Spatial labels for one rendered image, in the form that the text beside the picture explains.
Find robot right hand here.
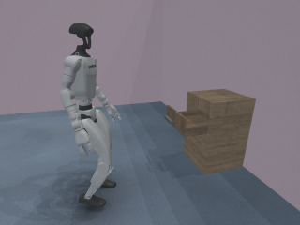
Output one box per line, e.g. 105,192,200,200
75,129,97,157

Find handle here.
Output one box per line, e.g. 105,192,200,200
164,115,178,125

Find robot right upper arm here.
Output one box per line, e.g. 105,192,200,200
60,55,82,100

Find robot right forearm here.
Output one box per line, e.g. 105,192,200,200
60,89,84,132

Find robot left hand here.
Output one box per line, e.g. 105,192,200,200
106,104,121,123

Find drawer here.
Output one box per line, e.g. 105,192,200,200
167,105,210,137

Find cabinet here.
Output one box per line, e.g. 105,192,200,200
184,89,256,175

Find robot left forearm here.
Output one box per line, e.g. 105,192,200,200
95,84,111,108

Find left robot thigh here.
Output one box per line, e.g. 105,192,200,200
94,109,113,150

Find right robot foot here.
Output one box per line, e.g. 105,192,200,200
79,193,106,207

